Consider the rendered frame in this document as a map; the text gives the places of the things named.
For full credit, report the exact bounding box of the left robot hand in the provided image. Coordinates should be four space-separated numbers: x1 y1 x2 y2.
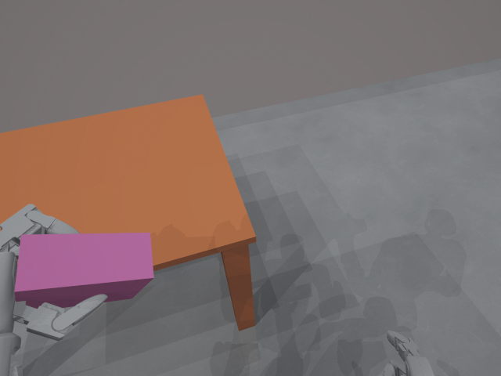
0 204 108 341

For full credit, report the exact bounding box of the sponge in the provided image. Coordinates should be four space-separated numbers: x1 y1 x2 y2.
14 233 154 309

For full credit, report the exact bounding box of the right robot hand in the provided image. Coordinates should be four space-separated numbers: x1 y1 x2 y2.
379 330 436 376

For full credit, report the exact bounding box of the table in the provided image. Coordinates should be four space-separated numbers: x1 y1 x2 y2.
0 94 256 331

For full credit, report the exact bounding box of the robot left forearm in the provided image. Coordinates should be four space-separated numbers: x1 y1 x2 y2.
0 333 24 376

